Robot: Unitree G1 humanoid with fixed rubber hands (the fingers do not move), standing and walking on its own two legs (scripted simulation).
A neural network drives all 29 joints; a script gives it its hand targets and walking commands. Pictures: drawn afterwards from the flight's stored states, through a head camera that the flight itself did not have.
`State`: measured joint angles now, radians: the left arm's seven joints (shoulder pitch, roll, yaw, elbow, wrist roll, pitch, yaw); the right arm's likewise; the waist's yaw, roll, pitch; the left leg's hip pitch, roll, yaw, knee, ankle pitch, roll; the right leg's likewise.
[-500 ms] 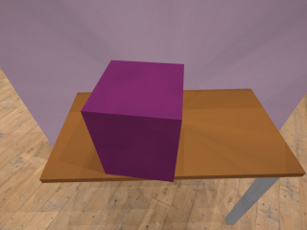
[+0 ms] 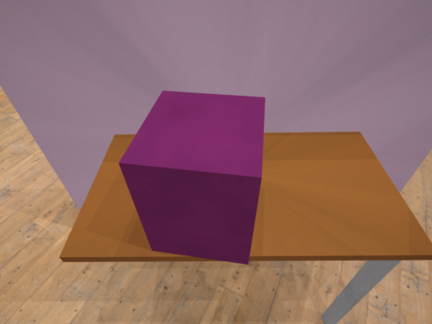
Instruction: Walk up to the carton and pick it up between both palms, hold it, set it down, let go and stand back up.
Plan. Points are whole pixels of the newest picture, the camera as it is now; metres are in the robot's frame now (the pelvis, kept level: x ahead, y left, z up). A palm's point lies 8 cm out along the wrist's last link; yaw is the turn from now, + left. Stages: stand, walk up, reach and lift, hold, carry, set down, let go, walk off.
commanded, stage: stand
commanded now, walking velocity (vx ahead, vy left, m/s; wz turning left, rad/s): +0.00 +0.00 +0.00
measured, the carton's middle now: (205, 178) +0.43 +0.04 +0.05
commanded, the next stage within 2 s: none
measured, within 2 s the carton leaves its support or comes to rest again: neither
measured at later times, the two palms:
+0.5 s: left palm out of the picture +0.01 +0.25 -0.13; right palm out of the picture -0.01 -0.25 -0.13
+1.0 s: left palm out of the picture +0.02 +0.25 -0.13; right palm out of the picture +0.01 -0.24 -0.13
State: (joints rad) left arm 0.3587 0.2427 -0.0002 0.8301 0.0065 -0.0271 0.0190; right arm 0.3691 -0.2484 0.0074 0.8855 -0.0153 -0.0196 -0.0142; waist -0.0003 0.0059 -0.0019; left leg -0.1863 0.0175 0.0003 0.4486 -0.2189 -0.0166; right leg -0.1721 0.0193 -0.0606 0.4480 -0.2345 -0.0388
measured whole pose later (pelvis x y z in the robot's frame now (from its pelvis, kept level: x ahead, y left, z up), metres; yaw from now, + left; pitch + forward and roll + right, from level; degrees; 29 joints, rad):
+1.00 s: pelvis +0.01 +0.00 +0.00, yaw +0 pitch -1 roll +0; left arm 0.35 0.22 -0.01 0.94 0.00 -0.02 0.03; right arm 0.35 -0.22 0.02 0.97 0.00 -0.01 -0.04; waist 0.00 0.01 0.02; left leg -0.19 0.02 0.00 0.44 -0.22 -0.01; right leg -0.17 0.03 -0.06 0.41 -0.22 -0.04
